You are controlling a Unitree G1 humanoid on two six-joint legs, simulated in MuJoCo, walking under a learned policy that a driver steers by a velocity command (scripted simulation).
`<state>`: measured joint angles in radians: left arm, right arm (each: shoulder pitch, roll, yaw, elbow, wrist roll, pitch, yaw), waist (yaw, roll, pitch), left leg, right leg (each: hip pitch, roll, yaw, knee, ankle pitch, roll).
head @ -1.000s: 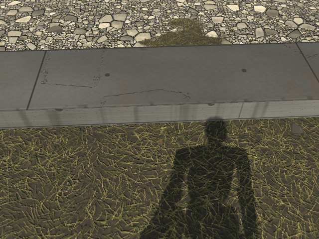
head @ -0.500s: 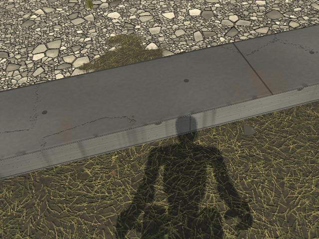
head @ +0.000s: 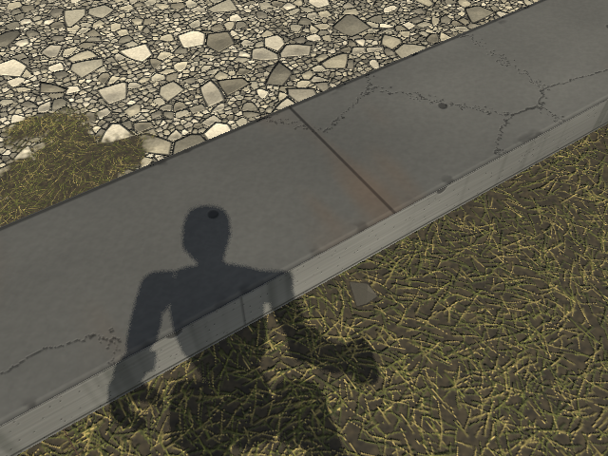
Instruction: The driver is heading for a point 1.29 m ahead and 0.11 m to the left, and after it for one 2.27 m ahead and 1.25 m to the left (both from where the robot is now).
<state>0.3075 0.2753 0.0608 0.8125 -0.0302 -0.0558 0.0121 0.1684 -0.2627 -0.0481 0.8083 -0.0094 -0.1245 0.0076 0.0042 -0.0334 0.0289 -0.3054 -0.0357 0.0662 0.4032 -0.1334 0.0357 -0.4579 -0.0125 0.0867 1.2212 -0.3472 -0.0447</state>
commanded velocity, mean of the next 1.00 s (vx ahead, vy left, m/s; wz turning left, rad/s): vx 0.50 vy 0.00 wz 0.03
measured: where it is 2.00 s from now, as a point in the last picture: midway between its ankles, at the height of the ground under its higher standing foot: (289, 231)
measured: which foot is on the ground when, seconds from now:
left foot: down 0.00-0.38, up 0.40-0.88, down 0.90-1.00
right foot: up 0.00-0.34, down 0.36-0.90, up 0.92-1.00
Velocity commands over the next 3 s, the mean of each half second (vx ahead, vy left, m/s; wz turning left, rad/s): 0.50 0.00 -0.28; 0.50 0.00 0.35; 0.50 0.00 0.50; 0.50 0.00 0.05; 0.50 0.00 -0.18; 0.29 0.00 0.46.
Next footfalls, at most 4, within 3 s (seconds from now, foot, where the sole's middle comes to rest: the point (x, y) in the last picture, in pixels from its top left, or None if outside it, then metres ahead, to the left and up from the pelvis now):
0.36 right None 0.35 -0.18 -0.78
0.90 left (311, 392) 0.61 0.02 -0.78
1.40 right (372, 304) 0.84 -0.14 -0.78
1.80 left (231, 233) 0.96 0.21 -0.64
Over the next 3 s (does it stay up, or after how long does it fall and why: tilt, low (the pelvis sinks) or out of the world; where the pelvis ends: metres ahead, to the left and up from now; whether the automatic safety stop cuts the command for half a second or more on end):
stays up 1.41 0.35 -0.03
